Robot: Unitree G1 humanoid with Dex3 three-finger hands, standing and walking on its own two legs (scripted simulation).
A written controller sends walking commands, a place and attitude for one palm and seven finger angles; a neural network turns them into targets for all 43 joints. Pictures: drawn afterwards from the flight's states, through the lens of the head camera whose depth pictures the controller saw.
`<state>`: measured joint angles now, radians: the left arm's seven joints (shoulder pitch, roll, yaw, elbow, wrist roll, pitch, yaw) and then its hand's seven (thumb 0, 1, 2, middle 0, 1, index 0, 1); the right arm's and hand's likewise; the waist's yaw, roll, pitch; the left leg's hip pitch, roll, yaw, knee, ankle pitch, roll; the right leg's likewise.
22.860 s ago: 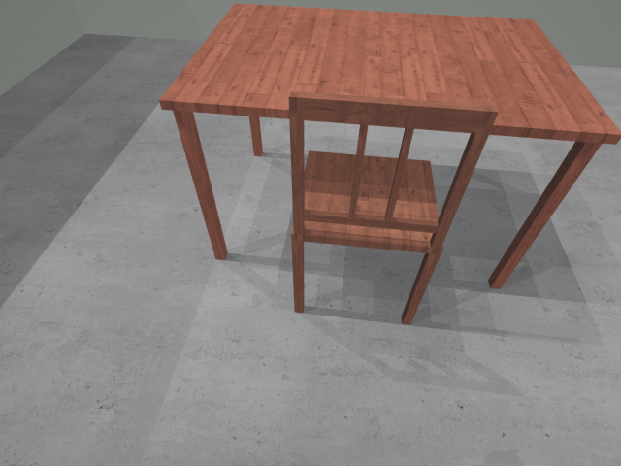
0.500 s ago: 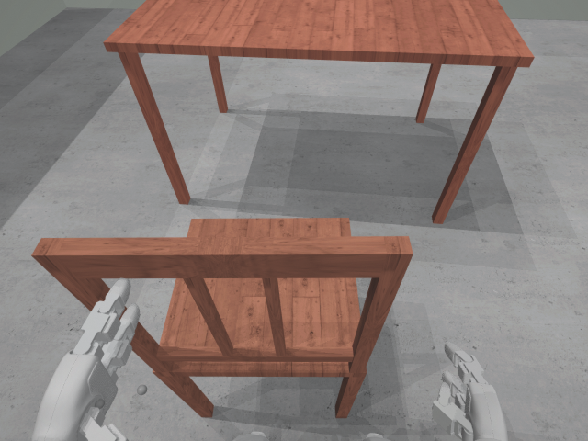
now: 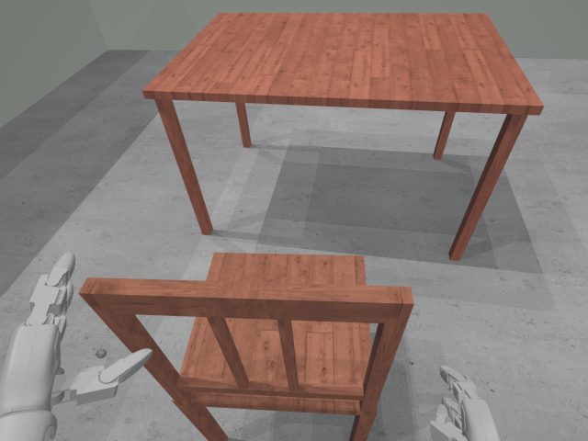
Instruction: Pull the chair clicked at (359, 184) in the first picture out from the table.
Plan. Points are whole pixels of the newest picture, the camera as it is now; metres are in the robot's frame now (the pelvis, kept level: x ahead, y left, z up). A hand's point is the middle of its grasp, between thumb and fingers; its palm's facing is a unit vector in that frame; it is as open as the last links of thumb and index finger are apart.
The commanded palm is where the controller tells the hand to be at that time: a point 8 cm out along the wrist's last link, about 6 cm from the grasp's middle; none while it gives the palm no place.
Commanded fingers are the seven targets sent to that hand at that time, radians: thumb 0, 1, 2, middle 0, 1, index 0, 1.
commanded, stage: draw the hand back to the body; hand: left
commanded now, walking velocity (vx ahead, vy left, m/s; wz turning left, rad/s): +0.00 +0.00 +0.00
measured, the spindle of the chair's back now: (230, 353) +0.27 +0.15 -0.09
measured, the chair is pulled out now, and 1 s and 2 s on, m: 0.60 0.60 0.60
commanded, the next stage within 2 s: step back with the hand held close in 0.64 s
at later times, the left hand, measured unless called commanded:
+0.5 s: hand (73, 298) +0.21 +0.26 +0.17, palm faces +0.43 -0.78 -0.46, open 7.6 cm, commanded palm +0.16 +0.30 +0.19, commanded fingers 0.00 0.90 0.90 -0.20 -0.30 -0.20 -0.30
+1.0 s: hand (65, 296) +0.20 +0.26 +0.18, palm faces +0.37 -0.77 -0.53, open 7.4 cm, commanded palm +0.14 +0.30 +0.19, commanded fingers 0.00 0.90 0.90 -0.20 -0.30 -0.20 -0.30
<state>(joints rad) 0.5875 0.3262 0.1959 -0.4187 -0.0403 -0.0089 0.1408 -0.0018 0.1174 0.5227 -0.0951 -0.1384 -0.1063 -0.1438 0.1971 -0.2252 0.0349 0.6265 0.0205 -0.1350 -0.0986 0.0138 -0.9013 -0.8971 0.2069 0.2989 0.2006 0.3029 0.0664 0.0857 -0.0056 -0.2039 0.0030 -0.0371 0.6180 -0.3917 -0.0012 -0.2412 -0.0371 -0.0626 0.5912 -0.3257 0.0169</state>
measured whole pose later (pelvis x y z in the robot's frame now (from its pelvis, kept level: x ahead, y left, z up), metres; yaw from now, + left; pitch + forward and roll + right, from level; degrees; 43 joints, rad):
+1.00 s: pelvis -0.02 +0.01 +0.01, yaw -3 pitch -1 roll +0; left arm 0.50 0.39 0.40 -0.45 -0.05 -0.12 0.13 0.02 0.89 0.90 -0.21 -0.30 -0.21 -0.30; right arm 0.13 -0.24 0.00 0.60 0.02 -0.06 -0.08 0.01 -0.90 -0.90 0.21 0.30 0.20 0.30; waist 0.02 0.07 0.07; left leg -0.15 -0.01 0.03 0.44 -0.27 0.01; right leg -0.23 -0.04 0.00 0.44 -0.20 0.03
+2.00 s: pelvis -0.08 +0.00 +0.00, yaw +0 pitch +2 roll -2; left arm 0.55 0.46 0.49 -0.55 -0.03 -0.25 0.15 0.02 0.88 0.90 -0.21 -0.30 -0.21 -0.30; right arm 0.17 -0.18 -0.01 0.64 -0.01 -0.16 -0.07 0.01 -0.90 -0.90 0.21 0.30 0.20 0.30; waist 0.02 0.01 0.08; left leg -0.42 0.02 -0.04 0.64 -0.26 0.00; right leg -0.37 -0.01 -0.03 0.57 -0.24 0.02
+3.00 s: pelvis -0.23 +0.01 +0.01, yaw +1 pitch -2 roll -2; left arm 0.52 0.37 0.40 -0.42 -0.02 -0.18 0.14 0.01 0.88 0.90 -0.21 -0.30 -0.21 -0.30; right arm 0.27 -0.21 -0.01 0.69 0.01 -0.15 -0.06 0.01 -0.90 -0.90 0.21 0.30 0.20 0.30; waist 0.01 0.01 0.00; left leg -0.30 0.03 0.01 0.56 -0.23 0.02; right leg -0.22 -0.01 -0.02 0.47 -0.22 0.03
